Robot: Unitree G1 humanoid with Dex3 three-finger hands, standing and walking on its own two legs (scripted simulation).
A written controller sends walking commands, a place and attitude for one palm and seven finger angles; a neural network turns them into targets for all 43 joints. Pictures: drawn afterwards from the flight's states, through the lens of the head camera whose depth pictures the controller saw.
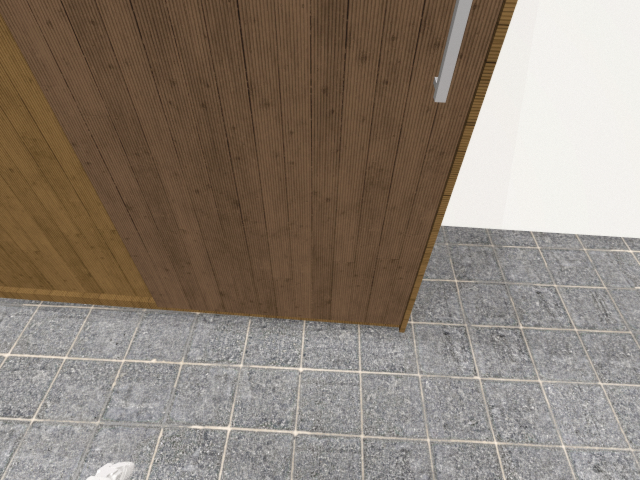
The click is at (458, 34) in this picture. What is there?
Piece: wardrobe's sliding door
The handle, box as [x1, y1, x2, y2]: [433, 0, 472, 102]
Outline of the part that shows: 472,0 456,0 439,74 437,77 434,77 434,101 445,102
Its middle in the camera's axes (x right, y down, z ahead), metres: +0.21 -0.34 +0.62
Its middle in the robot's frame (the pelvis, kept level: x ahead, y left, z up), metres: +0.73 -0.17 +0.26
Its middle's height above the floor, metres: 1.03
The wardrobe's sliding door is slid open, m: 0.00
